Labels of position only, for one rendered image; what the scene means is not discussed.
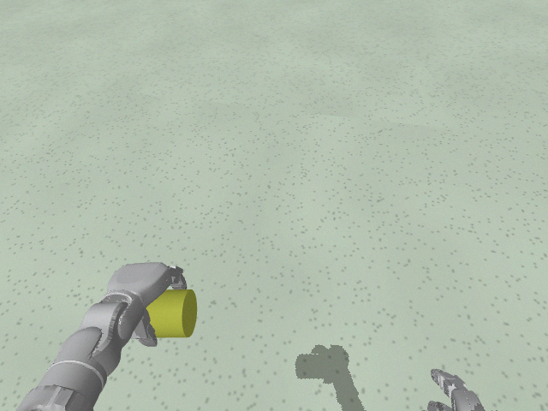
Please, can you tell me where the left robot hand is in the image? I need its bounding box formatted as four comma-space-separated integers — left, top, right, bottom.
107, 263, 187, 347

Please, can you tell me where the left robot arm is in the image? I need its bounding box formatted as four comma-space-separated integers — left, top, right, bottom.
15, 289, 144, 411

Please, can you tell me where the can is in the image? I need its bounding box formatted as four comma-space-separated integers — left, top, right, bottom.
146, 289, 197, 337

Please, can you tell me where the right robot hand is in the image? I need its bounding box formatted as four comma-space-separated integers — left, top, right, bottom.
422, 369, 485, 411

